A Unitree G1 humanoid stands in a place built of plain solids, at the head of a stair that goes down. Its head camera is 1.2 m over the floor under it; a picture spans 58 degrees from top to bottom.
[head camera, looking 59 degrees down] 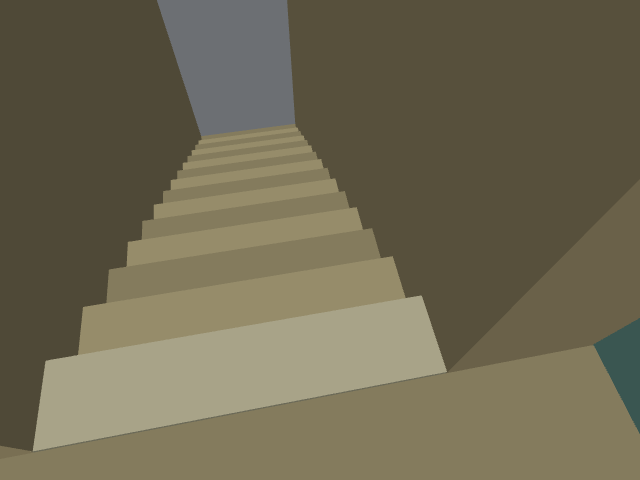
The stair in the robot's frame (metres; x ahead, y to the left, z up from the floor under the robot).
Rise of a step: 0.17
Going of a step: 0.23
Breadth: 1.10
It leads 10 degrees to the left of straight ahead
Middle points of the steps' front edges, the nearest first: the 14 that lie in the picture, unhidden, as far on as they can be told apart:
0.43 0.23 0.00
0.66 0.27 -0.17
0.89 0.31 -0.34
1.12 0.35 -0.52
1.35 0.40 -0.69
1.58 0.44 -0.86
1.81 0.48 -1.04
2.04 0.52 -1.21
2.27 0.57 -1.38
2.50 0.61 -1.56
2.73 0.65 -1.73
2.96 0.69 -1.90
3.19 0.74 -2.07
3.42 0.78 -2.25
